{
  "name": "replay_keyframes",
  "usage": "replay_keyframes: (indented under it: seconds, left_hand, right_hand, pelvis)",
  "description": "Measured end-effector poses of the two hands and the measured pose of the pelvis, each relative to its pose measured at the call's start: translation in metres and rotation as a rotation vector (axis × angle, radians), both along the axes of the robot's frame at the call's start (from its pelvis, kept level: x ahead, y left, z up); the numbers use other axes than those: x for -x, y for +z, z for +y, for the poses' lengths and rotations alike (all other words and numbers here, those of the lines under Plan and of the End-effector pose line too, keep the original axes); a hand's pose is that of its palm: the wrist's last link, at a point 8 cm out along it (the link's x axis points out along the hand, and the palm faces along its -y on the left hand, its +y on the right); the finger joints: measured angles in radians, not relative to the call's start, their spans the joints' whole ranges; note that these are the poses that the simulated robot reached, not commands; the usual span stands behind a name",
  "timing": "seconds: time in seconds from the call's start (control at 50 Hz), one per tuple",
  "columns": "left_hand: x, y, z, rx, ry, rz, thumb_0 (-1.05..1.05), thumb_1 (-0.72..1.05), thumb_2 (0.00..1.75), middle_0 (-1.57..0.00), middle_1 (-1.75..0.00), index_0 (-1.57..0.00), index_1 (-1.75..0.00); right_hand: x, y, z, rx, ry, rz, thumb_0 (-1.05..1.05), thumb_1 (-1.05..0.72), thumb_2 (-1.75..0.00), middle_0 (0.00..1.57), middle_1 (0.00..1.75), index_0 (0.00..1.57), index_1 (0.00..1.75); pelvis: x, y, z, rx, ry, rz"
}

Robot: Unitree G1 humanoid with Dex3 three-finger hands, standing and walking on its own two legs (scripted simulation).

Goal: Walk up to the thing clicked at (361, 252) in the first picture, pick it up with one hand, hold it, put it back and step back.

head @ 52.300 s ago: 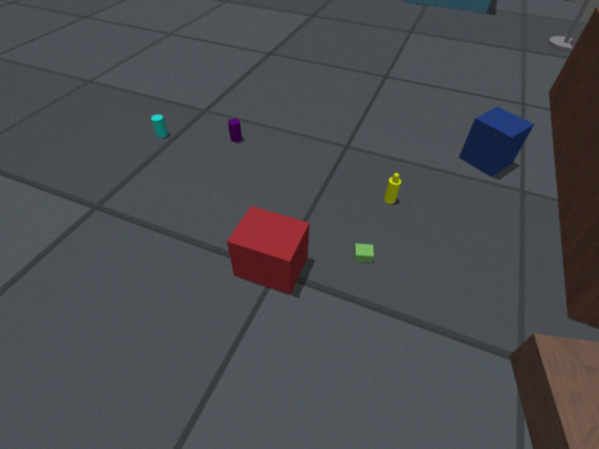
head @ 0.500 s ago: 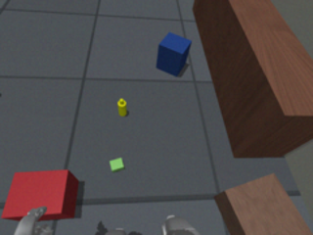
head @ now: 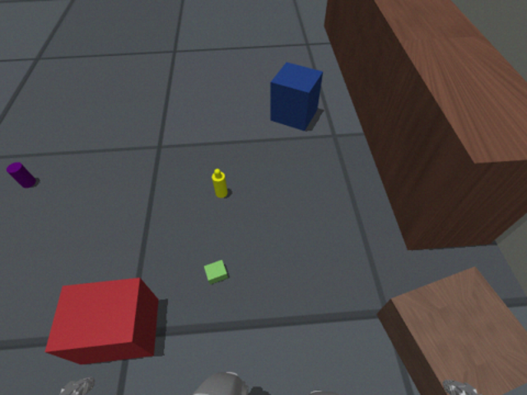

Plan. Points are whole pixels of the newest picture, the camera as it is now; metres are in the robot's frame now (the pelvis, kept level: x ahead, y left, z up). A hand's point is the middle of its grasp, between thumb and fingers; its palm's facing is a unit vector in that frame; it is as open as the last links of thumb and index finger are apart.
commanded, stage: step back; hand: left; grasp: from above
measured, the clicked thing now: (216, 272) +0.62 +0.20 -0.74
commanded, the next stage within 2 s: none
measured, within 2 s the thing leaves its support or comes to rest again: neither
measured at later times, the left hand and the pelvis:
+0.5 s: hand out of the picture -0.06 +0.27 -0.16, palm faces -0.03 -0.92 -0.39, open 7.3 cm; pelvis -0.15 -0.01 -0.01, yaw -2 degrees
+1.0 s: hand out of the picture -0.19 +0.26 -0.15, palm faces +0.04 -0.92 -0.39, open 7.3 cm; pelvis -0.31 -0.02 +0.00, yaw +2 degrees
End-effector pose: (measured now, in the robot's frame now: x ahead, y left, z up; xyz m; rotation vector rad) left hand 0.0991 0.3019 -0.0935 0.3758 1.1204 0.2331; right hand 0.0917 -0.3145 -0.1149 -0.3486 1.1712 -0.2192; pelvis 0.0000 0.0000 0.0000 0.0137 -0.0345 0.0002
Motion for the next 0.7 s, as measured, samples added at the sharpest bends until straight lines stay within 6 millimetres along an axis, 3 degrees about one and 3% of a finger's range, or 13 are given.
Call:
replay_keyframes:
  seconds: [0.14,0.26,0.4,0.52,0.62,0.7]
  left_hand:
    - [0.022,-0.012,0.024,0.004,0.005,-0.074,0.0,0.9,0.9,-0.2,-0.3,-0.21,-0.3]
    - [0.064,-0.019,0.032,0.025,0.045,-0.022,0.0,0.91,0.9,-0.2,-0.3,-0.2,-0.3]
    - [0.126,-0.021,0.025,0.029,0.025,0.054,0.0,0.91,0.9,-0.2,-0.3,-0.2,-0.3]
    - [0.175,-0.026,0.007,0.005,0.002,0.07,0.0,0.91,0.9,-0.2,-0.3,-0.2,-0.3]
    - [0.224,-0.013,-0.01,0.003,0.017,0.079,0.0,0.91,0.9,-0.2,-0.3,-0.21,-0.3]
    - [0.244,-0.002,-0.01,-0.017,0.023,0.07,0.0,0.9,0.9,-0.2,-0.3,-0.21,-0.3]
  right_hand:
    - [0.043,0.0,0.011,0.048,0.053,0.052,0.0,-0.91,-0.9,0.2,0.3,0.2,0.3]
    - [0.077,0.017,0.026,0.042,0.061,0.039,0.0,-0.91,-0.9,0.21,0.3,0.2,0.3]
    - [0.096,0.028,0.02,0.054,0.052,-0.061,0.0,-0.9,-0.9,0.21,0.3,0.2,0.3]
    - [0.124,0.012,-0.006,0.039,0.048,-0.119,0.0,-0.9,-0.9,0.21,0.3,0.2,0.3]
    - [0.165,0.004,-0.02,0.02,0.009,-0.079,0.0,-0.91,-0.9,0.2,0.3,0.2,0.3]
    - [0.206,0.003,-0.022,0.013,0.011,-0.03,0.0,-0.91,-0.9,0.2,0.3,0.2,0.3]
  pelvis:
    - [0.04,-0.011,0.014,0.011,0.054,0.001]
    - [0.073,-0.002,0.016,0.025,0.039,-0.008]
    - [0.113,0.001,0.009,0.041,-0.007,-0.004]
    - [0.157,-0.014,-0.01,0.029,-0.04,-0.009]
    - [0.189,-0.009,-0.018,0.009,-0.026,-0.018]
    - [0.212,-0.002,-0.018,-0.01,-0.007,-0.002]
